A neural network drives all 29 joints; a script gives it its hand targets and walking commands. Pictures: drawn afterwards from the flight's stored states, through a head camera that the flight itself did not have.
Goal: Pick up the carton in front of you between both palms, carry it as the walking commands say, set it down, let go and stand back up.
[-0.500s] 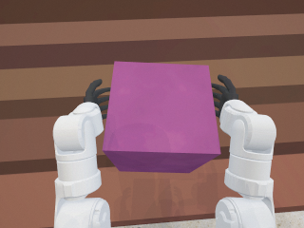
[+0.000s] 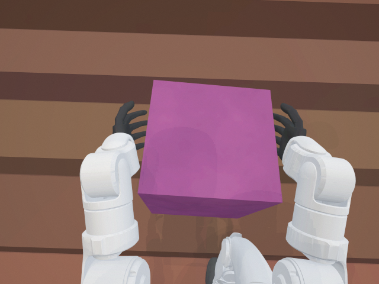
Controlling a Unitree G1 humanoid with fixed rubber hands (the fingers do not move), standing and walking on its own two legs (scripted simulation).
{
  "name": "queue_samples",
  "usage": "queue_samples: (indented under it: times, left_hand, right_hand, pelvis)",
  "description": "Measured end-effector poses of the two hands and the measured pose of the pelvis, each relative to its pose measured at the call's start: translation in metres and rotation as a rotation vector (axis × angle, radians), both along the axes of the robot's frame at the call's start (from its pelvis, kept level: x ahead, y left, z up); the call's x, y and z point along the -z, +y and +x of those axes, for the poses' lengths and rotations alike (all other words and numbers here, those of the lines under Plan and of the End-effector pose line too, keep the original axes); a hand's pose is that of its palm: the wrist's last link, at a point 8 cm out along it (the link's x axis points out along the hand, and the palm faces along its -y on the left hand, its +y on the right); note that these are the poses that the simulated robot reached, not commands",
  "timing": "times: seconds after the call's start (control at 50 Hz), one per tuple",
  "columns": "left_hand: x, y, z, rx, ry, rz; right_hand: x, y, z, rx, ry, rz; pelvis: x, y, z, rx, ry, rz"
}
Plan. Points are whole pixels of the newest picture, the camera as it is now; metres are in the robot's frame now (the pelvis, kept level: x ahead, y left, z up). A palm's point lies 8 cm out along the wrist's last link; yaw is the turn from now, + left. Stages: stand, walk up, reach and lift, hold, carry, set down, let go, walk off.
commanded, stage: carry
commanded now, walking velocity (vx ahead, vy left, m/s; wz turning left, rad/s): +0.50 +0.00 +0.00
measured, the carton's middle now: (202, 160) +0.37 +0.03 +0.03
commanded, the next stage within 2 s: none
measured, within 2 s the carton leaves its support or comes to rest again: neither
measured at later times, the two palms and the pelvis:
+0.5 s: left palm out of the picture +0.70 +0.13 +0.38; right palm out of the picture +0.65 -0.16 +0.35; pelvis +0.31 +0.02 +0.20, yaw +2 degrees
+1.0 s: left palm out of the picture +0.96 +0.10 +0.49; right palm out of the picture +1.00 -0.19 +0.48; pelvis +0.61 -0.09 +0.37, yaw -1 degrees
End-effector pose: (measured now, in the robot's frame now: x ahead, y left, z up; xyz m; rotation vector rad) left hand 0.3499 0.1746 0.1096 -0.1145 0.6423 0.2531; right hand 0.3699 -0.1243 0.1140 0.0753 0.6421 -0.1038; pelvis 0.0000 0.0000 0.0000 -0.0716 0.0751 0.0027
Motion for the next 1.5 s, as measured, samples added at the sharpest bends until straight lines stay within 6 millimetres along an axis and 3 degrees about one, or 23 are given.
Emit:
queue_samples:
  times: [0.08,0.14,0.2,0.28,0.36,0.44,0.48,0.58,0.66,0.76,0.86,0.92,0.96,1.02,1.1,1.22,1.28,1.38,1.44,1.5]
  left_hand:
    - [-0.036,0.014,0.026,-0.098,0.026,0.014]
    - [-0.075,0.021,0.056,-0.135,0.018,-0.008]
    - [-0.126,0.019,0.097,-0.118,-0.055,-0.011]
    - [-0.198,0.013,0.158,-0.076,-0.189,0.060]
    - [-0.246,-0.002,0.227,-0.015,-0.212,0.122]
    - [-0.262,-0.024,0.303,0.077,-0.108,0.088]
    - [-0.266,-0.040,0.336,0.138,-0.043,0.062]
    - [-0.294,-0.073,0.390,0.179,0.023,0.008]
    - [-0.332,-0.076,0.439,0.163,-0.025,-0.009]
    - [-0.364,-0.073,0.505,0.112,-0.094,-0.044]
    - [-0.364,-0.076,0.568,0.049,-0.032,-0.026]
    - [-0.361,-0.072,0.588,-0.037,0.029,0.015]
    - [-0.366,-0.071,0.597,-0.077,0.069,0.043]
    - [-0.386,-0.072,0.618,-0.115,0.101,0.043]
    - [-0.429,-0.074,0.660,-0.129,0.034,0.020]
    - [-0.511,-0.074,0.734,-0.101,-0.137,0.065]
    - [-0.542,-0.070,0.777,-0.072,-0.138,0.113]
    - [-0.559,-0.067,0.864,0.029,-0.024,0.113]
    - [-0.560,-0.074,0.914,0.099,0.049,0.062]
    - [-0.567,-0.083,0.946,0.121,0.100,0.001]
  right_hand:
    - [-0.027,0.017,0.051,-0.062,0.046,0.034]
    - [-0.061,0.024,0.082,-0.085,0.049,0.019]
    - [-0.106,0.024,0.120,-0.091,-0.017,0.008]
    - [-0.163,0.018,0.174,-0.075,-0.150,0.035]
    - [-0.195,0.008,0.223,-0.035,-0.142,0.010]
    - [-0.214,-0.016,0.264,0.073,-0.016,-0.023]
    - [-0.227,-0.031,0.278,0.130,0.050,-0.058]
    - [-0.272,-0.060,0.317,0.186,0.115,-0.040]
    - [-0.322,-0.064,0.376,0.179,0.071,-0.058]
    - [-0.370,-0.063,0.457,0.148,0.000,-0.095]
    - [-0.371,-0.068,0.544,0.080,0.057,-0.089]
    - [-0.363,-0.063,0.595,0.007,0.114,-0.065]
    - [-0.361,-0.062,0.618,0.001,0.150,-0.049]
    - [-0.372,-0.064,0.642,0.025,0.174,-0.039]
    - [-0.415,-0.067,0.681,0.043,0.102,-0.046]
    - [-0.500,-0.067,0.756,0.042,-0.105,-0.010]
    - [-0.527,-0.062,0.797,0.034,-0.119,-0.006]
    - [-0.544,-0.059,0.863,0.048,-0.017,-0.018]
    - [-0.550,-0.066,0.886,0.120,0.052,-0.068]
    - [-0.565,-0.075,0.901,0.178,0.097,-0.098]
  pelvis:
    - [-0.044,-0.013,0.045,-0.008,-0.003,0.008]
    - [-0.081,-0.021,0.080,-0.031,-0.006,0.028]
    - [-0.108,-0.023,0.116,-0.037,-0.008,0.066]
    - [-0.126,-0.014,0.168,-0.028,-0.017,0.105]
    - [-0.138,-0.002,0.230,-0.029,-0.012,0.156]
    - [-0.163,0.015,0.290,-0.042,0.000,0.166]
    - [-0.184,0.020,0.306,-0.037,-0.022,0.165]
    - [-0.242,0.019,0.351,-0.031,-0.044,0.148]
    - [-0.271,0.009,0.394,-0.003,-0.043,0.109]
    - [-0.286,-0.022,0.464,-0.011,-0.012,0.081]
    - [-0.300,-0.061,0.543,-0.012,0.006,0.030]
    - [-0.323,-0.082,0.579,0.020,-0.013,0.010]
    - [-0.344,-0.085,0.595,0.020,-0.019,0.002]
    - [-0.379,-0.090,0.622,0.002,-0.018,-0.005]
    - [-0.415,-0.096,0.663,-0.024,-0.016,0.018]
    - [-0.442,-0.083,0.738,-0.033,-0.014,0.052]
    - [-0.454,-0.070,0.784,-0.031,-0.009,0.095]
    - [-0.476,-0.040,0.860,-0.043,0.020,0.152]
    - [-0.500,-0.025,0.891,-0.048,-0.003,0.145]
    - [-0.534,-0.026,0.915,-0.043,-0.011,0.155]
